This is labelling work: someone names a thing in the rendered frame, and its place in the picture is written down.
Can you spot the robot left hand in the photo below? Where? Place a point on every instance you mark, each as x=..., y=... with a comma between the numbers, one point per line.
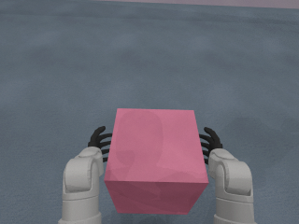
x=96, y=139

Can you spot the carton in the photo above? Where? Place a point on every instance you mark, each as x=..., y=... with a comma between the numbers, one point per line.
x=155, y=163

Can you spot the robot right forearm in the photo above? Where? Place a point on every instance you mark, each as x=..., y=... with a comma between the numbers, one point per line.
x=233, y=188

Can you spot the robot left forearm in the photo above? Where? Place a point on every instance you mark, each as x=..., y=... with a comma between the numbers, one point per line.
x=81, y=188

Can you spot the robot right hand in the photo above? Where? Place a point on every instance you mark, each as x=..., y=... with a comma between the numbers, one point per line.
x=214, y=142

